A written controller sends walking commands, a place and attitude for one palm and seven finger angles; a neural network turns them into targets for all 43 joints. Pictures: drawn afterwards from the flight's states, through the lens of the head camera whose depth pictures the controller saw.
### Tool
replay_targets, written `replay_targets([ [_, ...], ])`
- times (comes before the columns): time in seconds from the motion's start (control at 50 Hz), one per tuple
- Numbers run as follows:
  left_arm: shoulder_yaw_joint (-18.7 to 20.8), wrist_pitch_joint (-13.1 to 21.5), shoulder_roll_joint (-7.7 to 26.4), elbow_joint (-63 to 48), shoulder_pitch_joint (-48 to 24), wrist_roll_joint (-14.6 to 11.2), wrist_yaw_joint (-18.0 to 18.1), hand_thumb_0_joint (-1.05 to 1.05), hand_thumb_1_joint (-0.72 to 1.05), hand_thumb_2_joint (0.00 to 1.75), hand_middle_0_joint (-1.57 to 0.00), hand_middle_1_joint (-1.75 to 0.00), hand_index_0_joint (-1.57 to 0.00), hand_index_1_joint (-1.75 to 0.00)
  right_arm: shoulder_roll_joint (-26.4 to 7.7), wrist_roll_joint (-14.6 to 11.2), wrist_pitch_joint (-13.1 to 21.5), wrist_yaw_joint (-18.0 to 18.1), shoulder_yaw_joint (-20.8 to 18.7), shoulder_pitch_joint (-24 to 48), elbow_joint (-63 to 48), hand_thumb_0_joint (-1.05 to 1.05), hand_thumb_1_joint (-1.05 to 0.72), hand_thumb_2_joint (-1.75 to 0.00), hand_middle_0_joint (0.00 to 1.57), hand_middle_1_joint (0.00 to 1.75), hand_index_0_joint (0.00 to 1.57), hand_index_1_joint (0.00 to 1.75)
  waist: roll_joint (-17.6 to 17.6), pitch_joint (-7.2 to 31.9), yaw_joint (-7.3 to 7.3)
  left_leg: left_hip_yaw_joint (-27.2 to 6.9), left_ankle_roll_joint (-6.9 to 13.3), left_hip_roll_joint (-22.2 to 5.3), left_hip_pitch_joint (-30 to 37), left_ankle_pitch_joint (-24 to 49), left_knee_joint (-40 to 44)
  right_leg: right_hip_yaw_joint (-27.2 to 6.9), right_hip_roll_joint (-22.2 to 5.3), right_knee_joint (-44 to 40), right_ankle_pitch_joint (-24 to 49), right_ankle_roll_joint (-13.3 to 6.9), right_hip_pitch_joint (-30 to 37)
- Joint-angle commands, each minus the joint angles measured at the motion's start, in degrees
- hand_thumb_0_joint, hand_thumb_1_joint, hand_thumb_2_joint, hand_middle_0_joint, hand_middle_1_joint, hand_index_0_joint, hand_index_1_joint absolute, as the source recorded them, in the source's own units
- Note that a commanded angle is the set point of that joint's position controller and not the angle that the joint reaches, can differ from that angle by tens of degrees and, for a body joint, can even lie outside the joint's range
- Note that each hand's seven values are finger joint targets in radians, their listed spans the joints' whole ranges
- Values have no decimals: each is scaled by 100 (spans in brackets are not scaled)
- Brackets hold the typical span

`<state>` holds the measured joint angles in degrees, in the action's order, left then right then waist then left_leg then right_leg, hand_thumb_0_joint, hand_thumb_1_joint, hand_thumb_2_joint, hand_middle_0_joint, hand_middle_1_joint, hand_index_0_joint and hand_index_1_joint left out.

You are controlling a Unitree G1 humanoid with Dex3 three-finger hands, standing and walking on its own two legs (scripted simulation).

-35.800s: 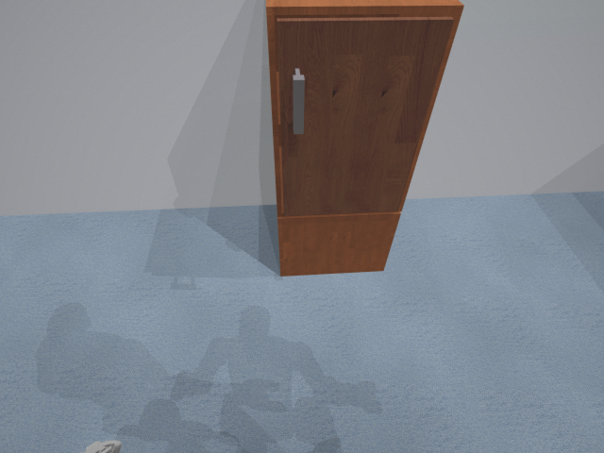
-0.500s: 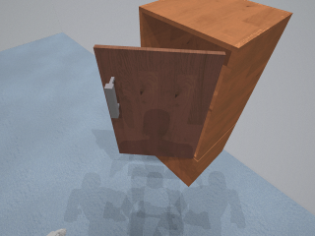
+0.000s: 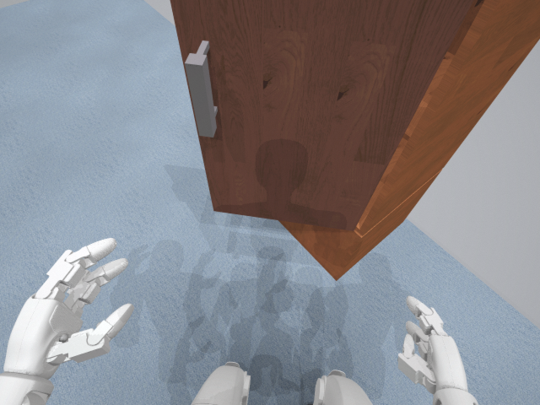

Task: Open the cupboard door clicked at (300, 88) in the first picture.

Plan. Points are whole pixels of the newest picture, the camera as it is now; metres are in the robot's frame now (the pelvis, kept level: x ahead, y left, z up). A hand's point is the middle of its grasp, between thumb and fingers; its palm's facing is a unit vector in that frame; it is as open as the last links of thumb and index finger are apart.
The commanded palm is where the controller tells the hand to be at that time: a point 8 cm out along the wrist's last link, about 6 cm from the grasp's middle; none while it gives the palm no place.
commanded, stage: raise the hand with hooked fingers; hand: left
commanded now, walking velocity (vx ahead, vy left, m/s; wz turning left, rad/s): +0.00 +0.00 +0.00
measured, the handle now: (206, 90) +0.55 +0.18 +0.12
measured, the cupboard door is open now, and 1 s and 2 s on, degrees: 42 42 42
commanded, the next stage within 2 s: move the hooked fingers beside the handle in 1.54 s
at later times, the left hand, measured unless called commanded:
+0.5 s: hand (80, 270) +0.24 +0.27 +0.09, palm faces +0.00 -1.00 -0.06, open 12.4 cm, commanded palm +0.22 +0.32 +0.10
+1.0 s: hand (65, 209) +0.30 +0.29 +0.13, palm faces +0.02 -1.00 -0.05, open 14.0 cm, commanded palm +0.27 +0.33 +0.14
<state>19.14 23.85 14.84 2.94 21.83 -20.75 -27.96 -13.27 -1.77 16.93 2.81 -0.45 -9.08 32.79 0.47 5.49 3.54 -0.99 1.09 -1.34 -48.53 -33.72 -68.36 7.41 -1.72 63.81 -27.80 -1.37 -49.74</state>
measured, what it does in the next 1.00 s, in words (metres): rises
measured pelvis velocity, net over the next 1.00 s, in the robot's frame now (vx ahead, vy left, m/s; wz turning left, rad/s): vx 0.01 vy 0.02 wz -0.01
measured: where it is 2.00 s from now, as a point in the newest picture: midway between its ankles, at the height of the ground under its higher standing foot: outside the picture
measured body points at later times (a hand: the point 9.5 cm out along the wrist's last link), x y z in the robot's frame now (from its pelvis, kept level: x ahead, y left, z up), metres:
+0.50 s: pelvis +0.01 +0.02 +0.03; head +0.06 +0.03 +0.48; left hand +0.24 +0.32 +0.09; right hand +0.17 -0.24 -0.03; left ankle +0.00 +0.10 -0.65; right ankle +0.04 -0.11 -0.65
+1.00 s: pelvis +0.01 +0.02 +0.05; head +0.05 +0.02 +0.50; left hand +0.29 +0.34 +0.14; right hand +0.17 -0.23 -0.02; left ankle +0.00 +0.10 -0.65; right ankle +0.04 -0.11 -0.65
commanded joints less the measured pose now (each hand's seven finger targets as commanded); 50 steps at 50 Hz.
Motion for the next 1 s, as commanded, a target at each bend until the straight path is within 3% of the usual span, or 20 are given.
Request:
replay_targets([
  [0.0, 725, 11, 1256, -1154, -82, -148, 146, 0, 22, 61, -25, -74, -25, -74, -828, -42, 182, 122, -365, -101, -813, 0, -90, -90, 20, 30, 20, 30, 333, 1622, -243, -191, -31, 131, 855, 2540, 1341, -375, 244, -1000, 1634, 19, 1387],
  [0.08, 842, -116, 1334, -711, -172, -317, 110, 0, 13, 57, -25, -80, -25, -80, -861, -56, 143, 150, -289, -27, -872, 0, -90, -90, 20, 30, 20, 30, 257, 1264, -199, -187, -44, 157, 668, 2150, 1494, -407, 240, -1223, 1194, 0, 1458],
  [0.12, 777, -66, 1314, -850, -312, -352, 98, 0, 8, 55, -26, -82, -26, -82, -881, -58, 174, 141, -260, -118, -920, 0, -90, -90, 20, 30, 20, 30, 293, 1423, -233, -179, -35, 161, 817, 2074, 1584, -408, 217, -1309, 1117, 28, 1489],
  [0.18, 750, -44, 1401, -692, -536, -341, 107, 0, 1, 52, -26, -87, -26, -87, -956, -57, 220, 153, -236, -190, -928, 0, -90, -90, 20, 30, 20, 30, 129, 1244, -262, -221, -28, 147, 803, 1982, 1681, -393, 246, -1392, 966, -2, 1491],
  [0.26, 712, -67, 1541, -707, -860, -247, 137, 0, -8, 48, -27, -93, -27, -93, -1007, -78, 237, 171, -213, -315, -929, 0, -90, -90, 20, 30, 20, 30, 352, 1200, -300, -200, -22, 145, 958, 1824, 1873, -395, 205, -1530, 814, 17, 1483],
  [0.28, 812, -96, 1700, -678, -977, -242, 154, 0, -10, 47, -27, -94, -27, -94, -1035, -68, 233, 177, -200, -328, -930, 0, -90, -90, 20, 30, 20, 30, 368, 1128, -262, -221, -33, 141, 952, 1851, 1907, -385, 228, -1529, 817, -23, 1554],
  [0.38, 924, -195, 1829, -689, -1100, -226, 220, 0, -22, 42, -28, -102, -28, -102, -1034, -83, 209, 187, -186, -400, -948, 0, -90, -90, 20, 30, 20, 30, 525, 1220, -199, -238, -66, 128, 1294, 2198, 2114, -317, 247, -1605, 1155, -45, 1765],
  [0.44, 813, -258, 1699, -763, -1129, -219, 254, 0, -29, 39, -29, -107, -29, -107, -1011, -86, 197, 164, -175, -447, -949, 0, -90, -90, 20, 30, 20, 30, 665, 1316, -230, -226, -105, 110, 1557, 2483, 2203, -264, 237, -1643, 1420, -14, 1804],
  [0.48, 882, -336, 1789, -581, -1232, -219, 276, 0, -34, 37, -29, -110, -29, -110, -1041, -72, 180, 166, -167, -474, -934, 0, -90, -90, 20, 30, 20, 30, 485, 1135, -238, -259, -125, 101, 1512, 2585, 2250, -236, 269, -1669, 1526, -33, 1861],
  [0.52, 818, -402, 1753, -543, -1441, -205, 243, 0, -38, 35, -29, -112, -29, -112, -1056, -92, 148, 169, -161, -498, -937, 0, -90, -90, 20, 30, 20, 30, 604, 1156, -274, -238, -138, 96, 1623, 2524, 2311, -241, 254, -1728, 1495, -12, 1829],
  [0.58, 833, -524, 1867, -328, -1813, -170, 221, 0, -45, 32, -30, -117, -30, -117, -1093, -95, 114, 205, -134, -507, -925, 0, -90, -90, 20, 30, 20, 30, 500, 962, -313, -270, -140, 89, 1639, 2328, 2410, -240, 271, -1826, 1352, -34, 1822],
  [0.62, 823, -573, 1867, -269, -2027, -169, 177, 0, -50, 30, -30, -120, -30, -120, -1088, -112, 89, 228, -132, -520, -932, 0, -90, -90, 20, 30, 20, 30, 419, 1122, -329, -260, -127, 90, 1765, 2332, 2469, -259, 268, -1900, 1379, -10, 1901],
  [0.68, 884, -613, 2055, -231, -2464, -151, 136, 0, -50, 30, -30, -120, -30, -120, -1092, -99, 79, 264, -94, -498, -886, 0, -90, -90, 20, 30, 20, 30, 620, 1096, -302, -270, -153, 100, 1898, 2511, 2531, -276, 260, -1947, 1520, -51, 2030],
  [0.78, 1007, -729, 2198, 168, -2757, -133, 81, 0, -50, 30, -30, -120, -30, -120, -1081, -94, 23, 297, -74, -522, -833, 0, -90, -90, 20, 30, 20, 30, 458, 1071, -281, -271, -166, 98, 2025, 2693, 2647, -271, 258, -2079, 1698, -46, 2187],
  [0.98, 1080, -871, 2476, 667, -3659, -91, -32, 0, -50, 30, -30, -120, -30, -120, -1096, -111, -84, 359, -44, -575, -756, 0, -90, -90, 20, 30, 20, 30, 526, 1152, -312, -198, -125, 101, 2302, 2776, 2865, -344, 223, -2353, 1886, -42, 2500],
])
